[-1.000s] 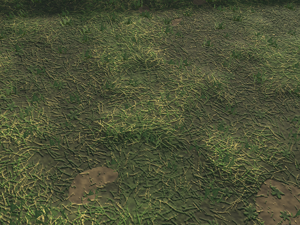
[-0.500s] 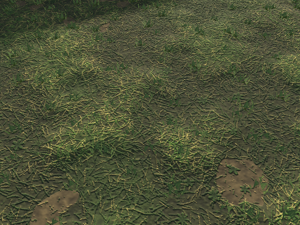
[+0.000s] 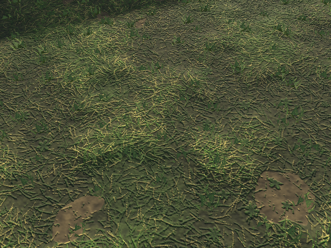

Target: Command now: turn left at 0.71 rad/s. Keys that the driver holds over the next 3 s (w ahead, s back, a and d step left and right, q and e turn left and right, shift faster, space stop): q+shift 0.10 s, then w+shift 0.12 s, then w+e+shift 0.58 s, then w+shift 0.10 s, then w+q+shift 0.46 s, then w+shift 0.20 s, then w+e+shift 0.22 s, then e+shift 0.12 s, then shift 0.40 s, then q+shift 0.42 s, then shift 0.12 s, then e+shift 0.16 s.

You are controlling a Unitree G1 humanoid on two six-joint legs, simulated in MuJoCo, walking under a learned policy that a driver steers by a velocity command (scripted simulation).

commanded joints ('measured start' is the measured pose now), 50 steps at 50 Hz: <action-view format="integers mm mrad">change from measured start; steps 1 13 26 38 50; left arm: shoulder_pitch -49 -131 -40 412 298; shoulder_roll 162 166 109 241 169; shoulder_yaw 46 36 17 52 3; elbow -64 -99 -12 -23 9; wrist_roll -2 -65 -58 -30 -42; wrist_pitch -15 -114 -94 -86 -143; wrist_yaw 5 -79 -104 -81 -47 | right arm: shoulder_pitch -75 168 163 6 -256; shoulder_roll -23 -124 -68 19 20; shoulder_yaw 4 -5 27 94 108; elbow -131 -87 -8 -142 -170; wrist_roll -1 -21 -51 9 -19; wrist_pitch -4 -133 -185 -248 -196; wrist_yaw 18 21 -10 13 16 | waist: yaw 40 -55 -34 169 138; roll -190 140 39 -216 -76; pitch -89 15 106 -306 58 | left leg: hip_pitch -22 551 510 -401 38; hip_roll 59 351 175 -112 66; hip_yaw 7 -630 154 -177 30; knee -115 -916 -1029 682 -408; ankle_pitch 56 -436 306 -65 675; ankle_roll -2 378 128 106 44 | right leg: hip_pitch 92 -811 -664 600 -184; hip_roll -249 -76 -1 -205 8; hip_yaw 71 139 94 975 236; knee -104 795 443 -103 -294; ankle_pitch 382 -120 473 -517 56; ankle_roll -203 -65 -26 -519 -261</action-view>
